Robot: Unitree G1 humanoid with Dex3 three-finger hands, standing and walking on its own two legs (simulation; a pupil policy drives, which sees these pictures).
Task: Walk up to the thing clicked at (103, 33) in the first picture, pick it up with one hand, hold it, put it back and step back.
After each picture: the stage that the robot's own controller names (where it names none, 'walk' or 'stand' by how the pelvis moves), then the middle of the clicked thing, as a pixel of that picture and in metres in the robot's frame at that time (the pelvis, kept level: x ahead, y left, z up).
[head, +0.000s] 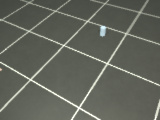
stand; (102, 31) +1.61 -0.18 -0.72
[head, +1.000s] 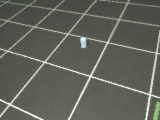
walk; (83, 42) +1.49 +0.19 -0.71
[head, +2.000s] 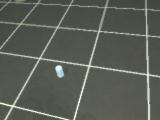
walk; (59, 71) +0.94 +0.36 -0.72
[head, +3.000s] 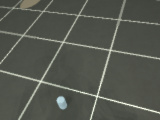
walk; (61, 102) +0.59 +0.30 -0.71
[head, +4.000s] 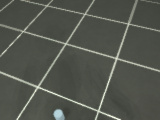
stand; (59, 116) +0.43 +0.25 -0.70
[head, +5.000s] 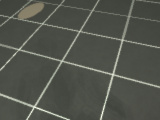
stand; out of the picture +0.37 +0.24 -0.72
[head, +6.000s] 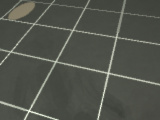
stand; out of the picture +0.32 +0.26 -0.71
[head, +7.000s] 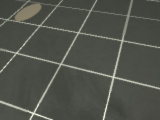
stand; out of the picture +0.30 +0.24 -0.72
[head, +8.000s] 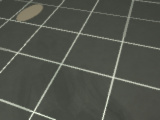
stand; out of the picture +0.32 +0.25 -0.72
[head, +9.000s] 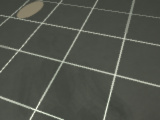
stand; out of the picture +0.32 +0.24 -0.72
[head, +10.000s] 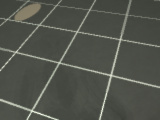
stand; out of the picture +0.33 +0.27 -0.73
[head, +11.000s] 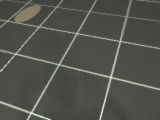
stand; out of the picture +0.32 +0.28 -0.73
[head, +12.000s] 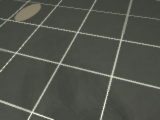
go down; out of the picture +0.31 +0.27 -0.73
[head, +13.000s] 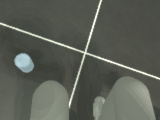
go down; (25, 63) +0.42 +0.25 -0.34
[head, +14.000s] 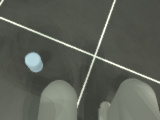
approach; (34, 63) +0.43 +0.24 -0.31
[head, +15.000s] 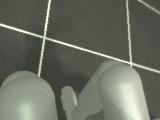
close in; out of the picture +0.42 +0.28 -0.23
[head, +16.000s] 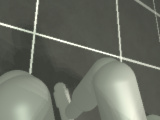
close; out of the picture +0.41 +0.29 -0.23
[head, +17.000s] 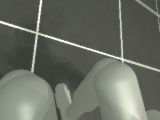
lift; out of the picture +0.38 +0.26 -0.24
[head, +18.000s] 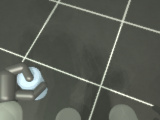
lift; (33, 84) +0.33 +0.19 -0.02
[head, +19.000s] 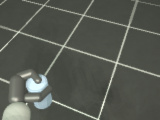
hold; (40, 92) +0.32 +0.19 -0.01
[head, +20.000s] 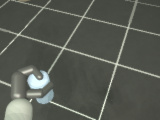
hold; (41, 87) +0.33 +0.18 +0.00
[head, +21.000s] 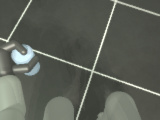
crouch; (27, 61) +0.42 +0.21 -0.09
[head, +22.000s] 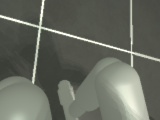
lower; out of the picture +0.43 +0.28 -0.24
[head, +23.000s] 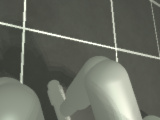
lower; out of the picture +0.42 +0.29 -0.24
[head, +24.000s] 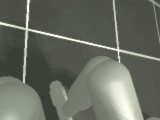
lower; out of the picture +0.43 +0.29 -0.23
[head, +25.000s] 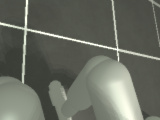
lower; out of the picture +0.43 +0.29 -0.23
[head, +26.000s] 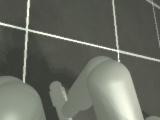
lower; out of the picture +0.42 +0.29 -0.23
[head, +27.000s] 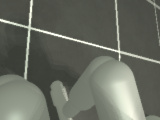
open; out of the picture +0.41 +0.28 -0.23
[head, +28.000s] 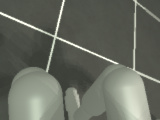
stand; out of the picture +0.42 +0.27 -0.24
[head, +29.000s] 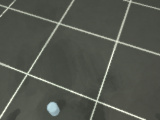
stand; (53, 109) +0.38 +0.21 -0.59
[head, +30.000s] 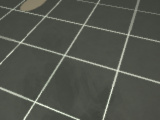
stand; out of the picture +0.35 +0.21 -0.67
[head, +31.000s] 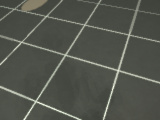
stand; out of the picture +0.35 +0.21 -0.67
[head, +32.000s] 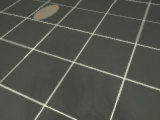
stand; out of the picture +0.37 +0.20 -0.72
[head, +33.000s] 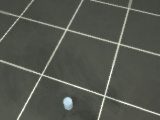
walk; (68, 103) +0.45 +0.13 -0.70
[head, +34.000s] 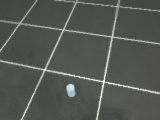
walk; (70, 90) +0.63 +0.19 -0.70
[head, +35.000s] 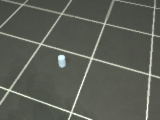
stand; (61, 61) +0.95 +0.22 -0.70
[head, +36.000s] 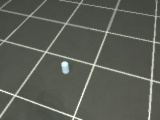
stand; (65, 67) +0.98 +0.24 -0.71
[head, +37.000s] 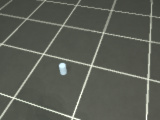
stand; (62, 69) +0.99 +0.26 -0.72
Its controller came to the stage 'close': yes
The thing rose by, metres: 0.71
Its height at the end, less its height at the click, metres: +0.00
